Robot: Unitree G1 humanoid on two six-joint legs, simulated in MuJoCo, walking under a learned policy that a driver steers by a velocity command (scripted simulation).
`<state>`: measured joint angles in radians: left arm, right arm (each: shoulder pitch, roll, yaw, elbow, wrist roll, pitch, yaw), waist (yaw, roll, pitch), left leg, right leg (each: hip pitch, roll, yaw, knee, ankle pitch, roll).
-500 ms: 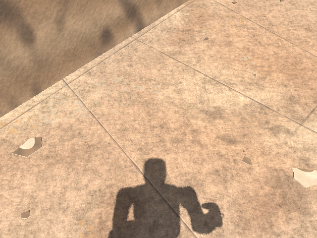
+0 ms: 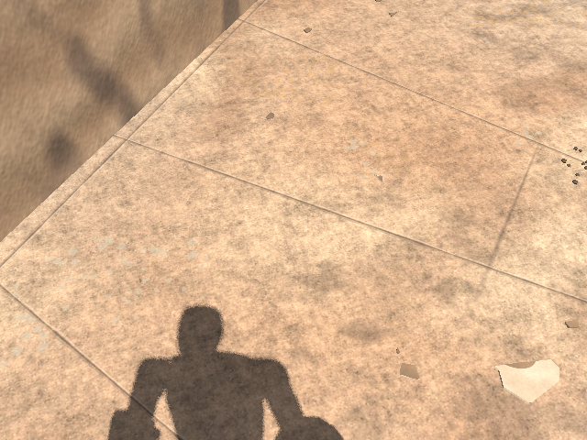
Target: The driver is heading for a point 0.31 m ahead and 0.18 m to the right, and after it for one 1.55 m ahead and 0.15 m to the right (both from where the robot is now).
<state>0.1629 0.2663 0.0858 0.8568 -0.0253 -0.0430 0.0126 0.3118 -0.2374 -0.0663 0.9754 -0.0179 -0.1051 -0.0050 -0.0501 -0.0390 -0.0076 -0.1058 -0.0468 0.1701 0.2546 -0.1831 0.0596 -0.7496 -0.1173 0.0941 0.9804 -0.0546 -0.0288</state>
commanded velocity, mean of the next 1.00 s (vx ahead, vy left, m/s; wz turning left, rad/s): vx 0.22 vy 0.00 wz -0.29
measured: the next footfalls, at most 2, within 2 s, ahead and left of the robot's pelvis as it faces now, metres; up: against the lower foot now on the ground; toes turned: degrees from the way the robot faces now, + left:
right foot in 0.24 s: +0.29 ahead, -0.16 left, +0.00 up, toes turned -14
left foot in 0.70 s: +0.47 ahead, +0.02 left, +0.00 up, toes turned -17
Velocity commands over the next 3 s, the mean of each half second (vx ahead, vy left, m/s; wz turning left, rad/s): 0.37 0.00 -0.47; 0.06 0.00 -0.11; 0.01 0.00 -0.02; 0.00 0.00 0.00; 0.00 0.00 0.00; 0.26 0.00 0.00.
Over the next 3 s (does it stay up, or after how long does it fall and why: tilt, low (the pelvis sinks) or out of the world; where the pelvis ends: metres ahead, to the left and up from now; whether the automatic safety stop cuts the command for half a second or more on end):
stays up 0.47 -0.05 0.00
